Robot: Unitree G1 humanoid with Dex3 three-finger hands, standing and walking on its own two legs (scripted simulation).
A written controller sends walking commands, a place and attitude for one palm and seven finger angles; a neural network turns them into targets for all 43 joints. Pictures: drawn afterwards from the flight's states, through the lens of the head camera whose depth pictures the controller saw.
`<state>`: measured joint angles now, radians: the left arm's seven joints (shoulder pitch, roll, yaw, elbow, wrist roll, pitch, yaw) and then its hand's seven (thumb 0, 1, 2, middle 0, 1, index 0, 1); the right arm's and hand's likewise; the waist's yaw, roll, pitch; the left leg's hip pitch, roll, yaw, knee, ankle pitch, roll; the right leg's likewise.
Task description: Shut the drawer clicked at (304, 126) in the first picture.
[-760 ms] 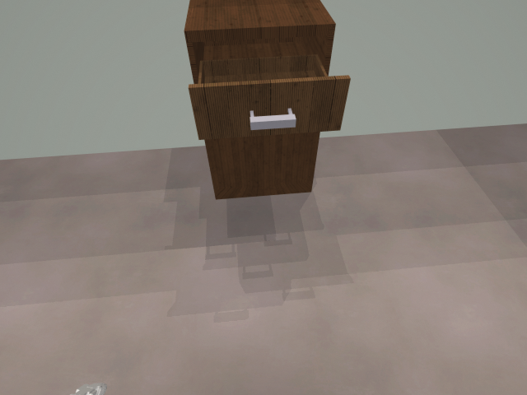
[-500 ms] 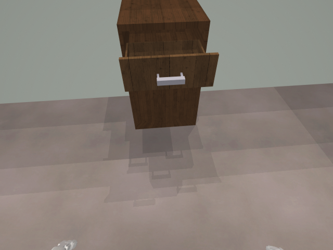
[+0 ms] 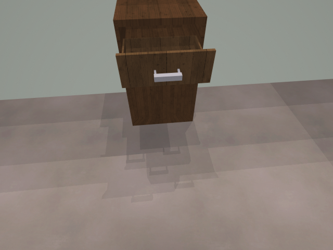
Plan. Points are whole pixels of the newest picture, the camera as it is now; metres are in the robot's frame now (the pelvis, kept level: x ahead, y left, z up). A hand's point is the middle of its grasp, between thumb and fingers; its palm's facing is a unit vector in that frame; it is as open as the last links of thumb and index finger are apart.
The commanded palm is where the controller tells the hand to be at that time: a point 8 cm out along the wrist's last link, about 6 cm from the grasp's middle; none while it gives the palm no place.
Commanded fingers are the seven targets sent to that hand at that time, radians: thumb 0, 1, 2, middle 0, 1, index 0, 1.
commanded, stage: stand and wait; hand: left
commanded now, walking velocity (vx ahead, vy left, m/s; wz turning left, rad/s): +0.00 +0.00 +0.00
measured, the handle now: (167, 74) +0.87 +0.05 -0.07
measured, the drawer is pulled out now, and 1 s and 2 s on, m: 0.30 0.30 0.30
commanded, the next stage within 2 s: look at it before walking up in 0.06 s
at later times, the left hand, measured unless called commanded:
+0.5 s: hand out of the picture +0.07 +0.25 -0.15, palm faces -0.01 -0.94 -0.34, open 7.4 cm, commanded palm none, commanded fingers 0.00 0.90 0.90 -0.20 -0.30 -0.20 -0.30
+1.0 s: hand out of the picture +0.06 +0.24 -0.17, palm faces -0.05 -0.95 -0.31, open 7.4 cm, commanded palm none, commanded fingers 0.00 0.90 0.90 -0.20 -0.30 -0.20 -0.30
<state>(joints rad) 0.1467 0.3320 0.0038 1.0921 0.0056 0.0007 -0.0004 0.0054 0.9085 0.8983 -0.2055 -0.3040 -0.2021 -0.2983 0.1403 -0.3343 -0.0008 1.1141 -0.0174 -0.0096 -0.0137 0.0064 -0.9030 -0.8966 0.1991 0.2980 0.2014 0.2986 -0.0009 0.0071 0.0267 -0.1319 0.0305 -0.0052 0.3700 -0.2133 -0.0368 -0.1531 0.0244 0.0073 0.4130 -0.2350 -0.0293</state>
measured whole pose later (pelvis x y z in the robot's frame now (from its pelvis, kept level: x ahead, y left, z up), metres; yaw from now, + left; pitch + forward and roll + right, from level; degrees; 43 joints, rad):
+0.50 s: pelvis +0.00 +0.01 +0.00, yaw +0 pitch -1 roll +0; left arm 0.14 0.33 0.00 1.09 0.01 0.00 0.00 0.00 0.91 0.90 -0.21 -0.30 -0.20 -0.30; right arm 0.13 -0.33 0.00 1.12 -0.02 -0.02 -0.01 0.01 -0.90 -0.90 0.20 0.30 0.20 0.30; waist 0.00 0.00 0.01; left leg -0.13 0.02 0.00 0.35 -0.19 -0.03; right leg -0.15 0.02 0.01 0.38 -0.21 -0.02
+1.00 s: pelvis -0.01 +0.01 +0.00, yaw -5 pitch -1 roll +1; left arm 0.19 0.30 0.02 1.04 0.01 0.04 0.01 0.00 0.91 0.90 -0.20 -0.30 -0.20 -0.30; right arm 0.13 -0.28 -0.02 1.05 -0.02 0.00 -0.03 0.00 -0.90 -0.90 0.20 0.30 0.20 0.30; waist 0.02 -0.01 0.03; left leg -0.17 0.04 0.07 0.44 -0.25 -0.03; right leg -0.23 0.04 0.08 0.50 -0.24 -0.01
